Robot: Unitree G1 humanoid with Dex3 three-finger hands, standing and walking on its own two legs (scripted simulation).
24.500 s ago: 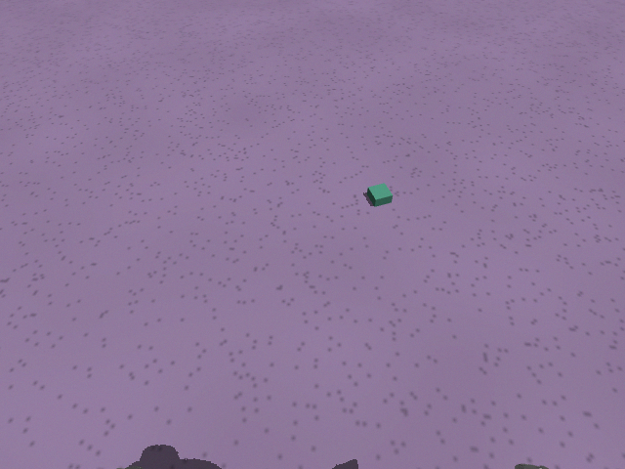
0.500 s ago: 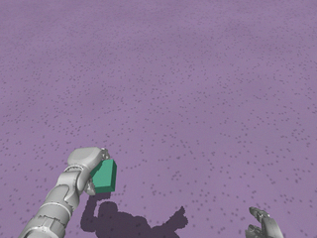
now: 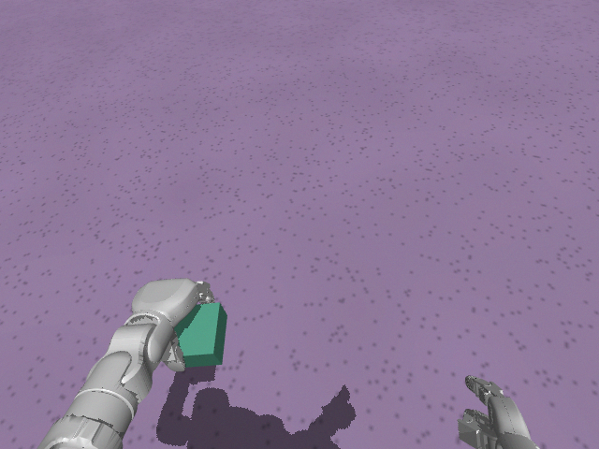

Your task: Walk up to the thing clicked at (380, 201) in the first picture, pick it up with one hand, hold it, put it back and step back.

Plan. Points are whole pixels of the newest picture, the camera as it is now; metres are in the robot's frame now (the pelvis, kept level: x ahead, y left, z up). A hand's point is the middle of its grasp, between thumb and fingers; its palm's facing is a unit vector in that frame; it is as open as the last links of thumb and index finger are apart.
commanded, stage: hold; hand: left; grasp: from above
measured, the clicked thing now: (195, 335) +0.29 +0.20 -0.08
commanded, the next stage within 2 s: crouch in 0.58 s
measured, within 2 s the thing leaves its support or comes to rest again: neither
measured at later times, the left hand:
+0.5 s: hand (178, 330) +0.28 +0.22 -0.04, palm faces -0.46 -0.04 -0.89, open 11.1 cm
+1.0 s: hand (185, 338) +0.29 +0.22 -0.08, palm faces -0.46 -0.02 -0.89, open 11.1 cm
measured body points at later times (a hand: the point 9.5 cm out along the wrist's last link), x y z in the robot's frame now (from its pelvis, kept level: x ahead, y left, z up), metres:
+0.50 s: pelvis +0.00 +0.00 +0.00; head +0.01 -0.02 +0.45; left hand +0.30 +0.22 +0.01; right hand +0.15 -0.25 -0.12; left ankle +0.04 +0.12 -0.74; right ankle +0.01 -0.12 -0.74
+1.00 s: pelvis +0.00 +0.00 -0.01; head +0.04 -0.01 +0.44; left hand +0.31 +0.22 -0.03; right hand +0.15 -0.25 -0.13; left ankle +0.04 +0.12 -0.74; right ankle +0.01 -0.12 -0.74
